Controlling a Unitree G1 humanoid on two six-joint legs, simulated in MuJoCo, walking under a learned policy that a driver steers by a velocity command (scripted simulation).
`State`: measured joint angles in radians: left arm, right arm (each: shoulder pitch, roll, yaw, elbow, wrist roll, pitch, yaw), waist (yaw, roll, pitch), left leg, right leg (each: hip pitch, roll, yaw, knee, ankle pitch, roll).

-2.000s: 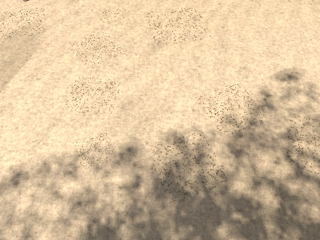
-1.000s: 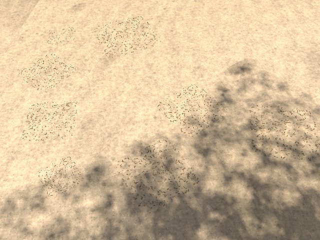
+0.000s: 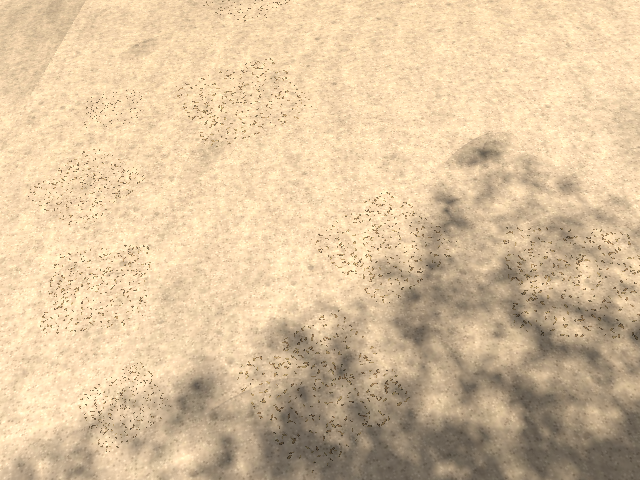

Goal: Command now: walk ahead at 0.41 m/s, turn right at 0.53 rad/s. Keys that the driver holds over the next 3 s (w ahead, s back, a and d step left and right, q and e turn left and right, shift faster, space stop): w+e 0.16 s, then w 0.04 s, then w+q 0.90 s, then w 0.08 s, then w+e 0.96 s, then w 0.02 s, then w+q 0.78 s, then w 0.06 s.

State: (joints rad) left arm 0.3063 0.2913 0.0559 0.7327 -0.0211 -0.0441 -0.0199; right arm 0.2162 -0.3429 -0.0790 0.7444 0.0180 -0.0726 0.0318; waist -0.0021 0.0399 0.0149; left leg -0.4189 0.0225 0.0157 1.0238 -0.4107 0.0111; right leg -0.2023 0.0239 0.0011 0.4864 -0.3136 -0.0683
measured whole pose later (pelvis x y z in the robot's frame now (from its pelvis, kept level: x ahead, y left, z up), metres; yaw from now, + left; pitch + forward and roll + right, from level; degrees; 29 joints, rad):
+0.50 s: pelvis +0.28 +0.02 +0.00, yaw -5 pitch +1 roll +1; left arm 0.26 0.29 0.03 0.69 0.00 -0.08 0.01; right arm 0.26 -0.29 -0.05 0.76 0.00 -0.08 0.04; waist -0.02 -0.03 0.05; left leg -0.30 -0.10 -0.02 0.42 -0.14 0.08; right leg -0.43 -0.02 0.06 1.15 -0.35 -0.02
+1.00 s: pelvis +0.55 -0.04 +0.00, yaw +12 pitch +1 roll -1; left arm 0.27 0.27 0.06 0.71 0.01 -0.10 0.00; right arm 0.26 -0.33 -0.07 0.70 0.03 -0.02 0.00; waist 0.02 0.05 0.02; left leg -0.57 0.05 -0.06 1.14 -0.30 -0.01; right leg -0.19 0.02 -0.06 0.38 -0.19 -0.02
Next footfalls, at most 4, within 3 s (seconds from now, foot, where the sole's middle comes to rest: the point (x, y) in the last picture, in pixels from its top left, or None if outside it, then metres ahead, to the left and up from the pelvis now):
0.32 left None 0.38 0.10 -0.78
0.80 right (421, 419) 0.61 -0.14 -0.78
1.30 left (270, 341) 0.82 0.20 -0.78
1.84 right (340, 231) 1.16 0.02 -0.78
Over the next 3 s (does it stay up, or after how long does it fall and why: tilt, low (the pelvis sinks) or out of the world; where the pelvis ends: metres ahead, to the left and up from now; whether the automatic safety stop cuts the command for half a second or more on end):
stays up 1.64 0.08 0.00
